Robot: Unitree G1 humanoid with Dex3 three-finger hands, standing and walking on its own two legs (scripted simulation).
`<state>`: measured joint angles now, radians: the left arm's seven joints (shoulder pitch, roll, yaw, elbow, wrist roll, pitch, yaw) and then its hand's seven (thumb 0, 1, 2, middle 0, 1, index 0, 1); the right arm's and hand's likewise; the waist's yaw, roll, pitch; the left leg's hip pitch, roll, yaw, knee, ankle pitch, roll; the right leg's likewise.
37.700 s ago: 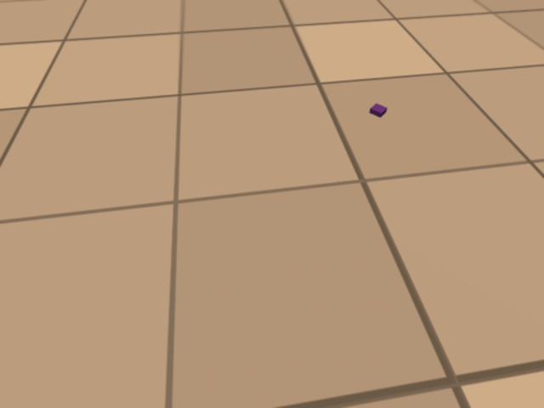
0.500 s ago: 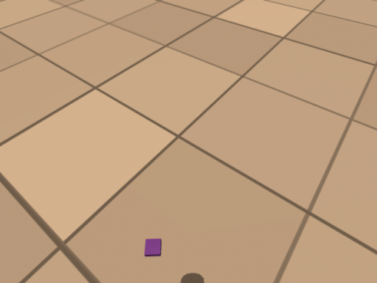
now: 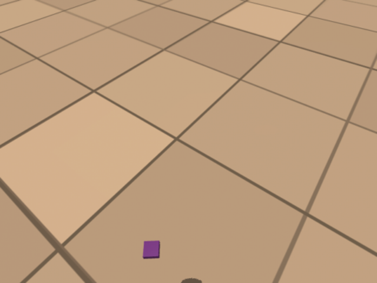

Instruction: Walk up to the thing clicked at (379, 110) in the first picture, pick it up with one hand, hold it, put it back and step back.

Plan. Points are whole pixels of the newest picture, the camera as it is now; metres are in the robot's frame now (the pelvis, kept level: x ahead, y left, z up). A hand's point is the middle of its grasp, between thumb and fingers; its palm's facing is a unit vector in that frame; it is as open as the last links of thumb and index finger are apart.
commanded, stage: stand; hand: left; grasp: from above
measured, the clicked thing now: (151, 249) +0.42 +0.20 -0.77
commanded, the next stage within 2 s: step back in 0.18 s
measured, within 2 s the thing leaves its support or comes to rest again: neither
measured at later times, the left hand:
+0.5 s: hand out of the picture +0.09 +0.31 -0.18, palm faces +0.01 -0.93 -0.37, open 7.4 cm
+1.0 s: hand out of the picture -0.05 +0.30 -0.17, palm faces -0.09 -0.91 -0.40, open 7.4 cm
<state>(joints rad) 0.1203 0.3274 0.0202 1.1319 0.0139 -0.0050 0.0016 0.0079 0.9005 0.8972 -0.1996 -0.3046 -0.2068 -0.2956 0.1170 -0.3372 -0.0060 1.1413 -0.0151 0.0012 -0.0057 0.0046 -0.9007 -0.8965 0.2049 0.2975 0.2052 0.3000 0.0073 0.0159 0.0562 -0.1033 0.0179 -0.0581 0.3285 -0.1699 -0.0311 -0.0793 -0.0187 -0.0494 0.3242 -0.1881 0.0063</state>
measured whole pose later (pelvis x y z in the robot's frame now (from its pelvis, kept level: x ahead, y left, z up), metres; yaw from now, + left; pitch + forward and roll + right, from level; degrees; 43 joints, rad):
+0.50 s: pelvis -0.05 +0.05 -0.03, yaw +1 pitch -2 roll +0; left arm 0.02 0.40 0.07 0.92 0.01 0.05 0.02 0.01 0.90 0.90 -0.20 -0.30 -0.21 -0.30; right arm 0.16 -0.39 -0.06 0.97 -0.03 0.04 0.00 0.00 -0.90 -0.90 0.20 0.30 0.20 0.30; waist -0.01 -0.05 0.19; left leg -0.28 -0.05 -0.02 0.66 -0.35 0.04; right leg -0.38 -0.06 0.04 0.73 -0.37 0.01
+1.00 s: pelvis -0.15 +0.04 -0.03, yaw -5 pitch -3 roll +0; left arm 0.19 0.36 0.07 0.86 0.03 0.04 -0.01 0.01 0.90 0.90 -0.20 -0.30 -0.21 -0.30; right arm 0.10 -0.38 -0.05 0.87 0.00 0.06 -0.02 0.00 -0.90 -0.90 0.21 0.30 0.21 0.30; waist 0.01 0.03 0.17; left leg -0.46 -0.04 -0.04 0.88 -0.44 0.01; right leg -0.26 0.03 0.04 0.67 -0.36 -0.03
